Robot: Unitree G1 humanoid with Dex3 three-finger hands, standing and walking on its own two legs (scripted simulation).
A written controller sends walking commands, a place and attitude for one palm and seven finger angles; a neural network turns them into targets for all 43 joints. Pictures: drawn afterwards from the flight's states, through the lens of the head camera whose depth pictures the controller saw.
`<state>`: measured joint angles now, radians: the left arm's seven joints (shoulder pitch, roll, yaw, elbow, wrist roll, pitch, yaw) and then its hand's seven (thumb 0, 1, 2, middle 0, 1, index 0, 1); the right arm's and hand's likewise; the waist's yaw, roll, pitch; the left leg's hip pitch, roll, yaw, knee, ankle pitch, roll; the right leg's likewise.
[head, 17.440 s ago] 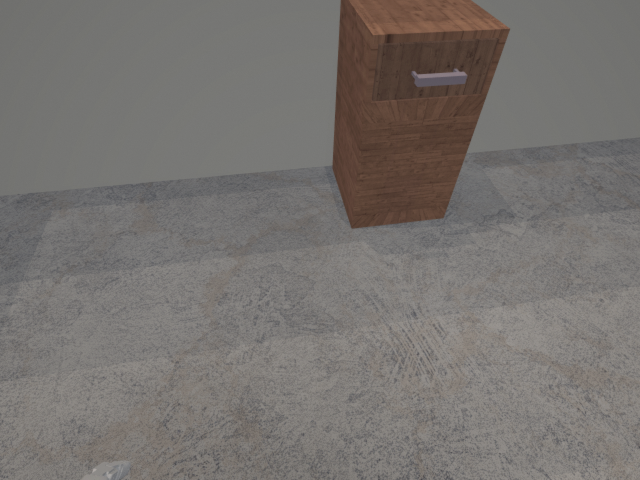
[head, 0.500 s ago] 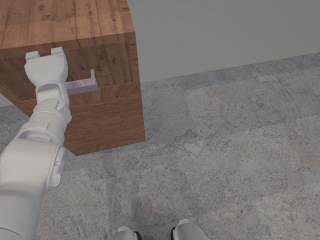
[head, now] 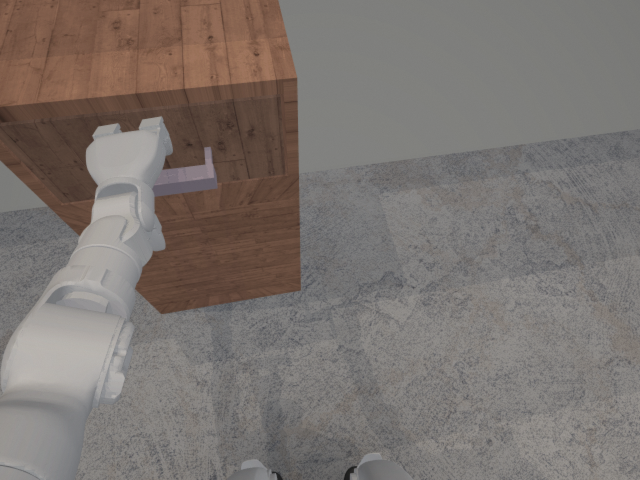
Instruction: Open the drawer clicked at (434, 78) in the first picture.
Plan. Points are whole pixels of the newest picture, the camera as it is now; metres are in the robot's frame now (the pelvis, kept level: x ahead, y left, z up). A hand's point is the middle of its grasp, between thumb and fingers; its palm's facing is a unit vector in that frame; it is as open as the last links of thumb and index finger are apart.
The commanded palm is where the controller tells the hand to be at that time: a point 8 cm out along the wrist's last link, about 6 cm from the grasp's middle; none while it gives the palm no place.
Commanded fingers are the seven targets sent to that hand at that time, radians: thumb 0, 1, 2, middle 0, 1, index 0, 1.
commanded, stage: lift the fingers back up to retry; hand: left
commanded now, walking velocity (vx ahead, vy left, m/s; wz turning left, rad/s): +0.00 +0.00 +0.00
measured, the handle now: (162, 170) +0.57 +0.20 -0.04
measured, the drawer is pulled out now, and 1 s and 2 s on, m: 0.00 0.00 0.00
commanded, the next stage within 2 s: re-aim the fingers above the handle in 0.10 s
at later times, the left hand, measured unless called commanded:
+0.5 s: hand (150, 175) +0.52 +0.19 +0.02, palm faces -0.05 -0.05 -1.00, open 13.8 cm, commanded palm +0.51 +0.19 +0.08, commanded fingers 0.00 -0.50 0.30 -0.30 -1.20 -0.30 -1.20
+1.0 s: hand (140, 173) +0.52 +0.20 +0.03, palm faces -0.02 +0.00 -1.00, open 13.8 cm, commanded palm +0.50 +0.19 +0.08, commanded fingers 0.00 -0.50 0.30 -0.30 -1.20 -0.30 -1.20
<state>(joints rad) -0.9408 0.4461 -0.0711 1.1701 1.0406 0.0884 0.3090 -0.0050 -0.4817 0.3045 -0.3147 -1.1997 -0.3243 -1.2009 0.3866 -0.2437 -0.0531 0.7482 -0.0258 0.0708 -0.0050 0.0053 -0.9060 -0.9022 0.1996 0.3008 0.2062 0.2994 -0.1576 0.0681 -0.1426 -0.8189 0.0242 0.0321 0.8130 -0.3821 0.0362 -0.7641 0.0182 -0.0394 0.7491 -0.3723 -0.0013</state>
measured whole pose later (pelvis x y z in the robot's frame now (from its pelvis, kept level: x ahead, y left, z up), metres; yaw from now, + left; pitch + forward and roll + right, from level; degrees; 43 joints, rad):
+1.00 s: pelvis +0.00 +0.00 +0.00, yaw -1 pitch +23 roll -2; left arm -0.95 0.47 -0.01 1.20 1.10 0.09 0.40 0.00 -0.48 0.30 -0.31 -1.20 -0.32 -1.20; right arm 0.38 -0.25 -0.04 0.75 -0.03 0.08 0.00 0.00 -0.91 -0.90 0.20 0.30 0.21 0.30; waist -0.17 0.08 -0.16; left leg -0.83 0.03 0.05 0.83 -0.40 0.03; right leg -0.79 0.02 -0.02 0.78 -0.39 0.00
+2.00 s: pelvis +0.00 -0.01 +0.01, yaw -1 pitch +19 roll -1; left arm -0.81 0.43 -0.04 1.12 1.05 0.14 0.36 0.00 -0.48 0.30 -0.31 -1.20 -0.32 -1.20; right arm 0.37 -0.23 -0.05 0.75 -0.01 0.08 -0.03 0.01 -0.91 -0.90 0.20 0.30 0.21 0.30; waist -0.12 0.07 -0.13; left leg -0.74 0.02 0.05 0.77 -0.36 0.03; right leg -0.71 0.02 -0.02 0.74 -0.36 -0.01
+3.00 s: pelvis -0.02 -0.01 -0.01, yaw +0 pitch +23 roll -2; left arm -0.93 0.41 -0.05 1.24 1.08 0.15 0.43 0.00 -0.48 0.30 -0.31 -1.20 -0.32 -1.22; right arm 0.32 -0.23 -0.03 0.75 -0.03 0.06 -0.01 0.01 -0.91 -0.90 0.20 0.30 0.21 0.30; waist -0.17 0.06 -0.15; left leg -0.90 0.03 0.04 0.90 -0.40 0.03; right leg -0.86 0.02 -0.03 0.86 -0.40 -0.01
